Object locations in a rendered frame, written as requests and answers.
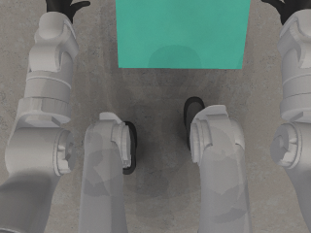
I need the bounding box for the left robot forearm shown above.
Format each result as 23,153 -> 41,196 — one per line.
5,12 -> 80,172

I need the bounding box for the left robot shin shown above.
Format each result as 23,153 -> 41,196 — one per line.
84,112 -> 131,168

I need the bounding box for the left robot hand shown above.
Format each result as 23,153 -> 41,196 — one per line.
46,0 -> 90,24

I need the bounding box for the robot left upper arm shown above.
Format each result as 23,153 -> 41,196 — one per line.
0,127 -> 77,233

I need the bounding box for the right robot hand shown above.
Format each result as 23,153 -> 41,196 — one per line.
261,0 -> 311,25

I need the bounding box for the right robot forearm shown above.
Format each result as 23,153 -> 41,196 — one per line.
277,9 -> 311,123

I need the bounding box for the carton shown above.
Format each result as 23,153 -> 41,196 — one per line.
116,0 -> 251,69

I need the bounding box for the robot left foot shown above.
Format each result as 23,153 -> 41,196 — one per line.
122,121 -> 138,175

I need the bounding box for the robot right upper arm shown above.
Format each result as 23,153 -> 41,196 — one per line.
269,121 -> 311,233

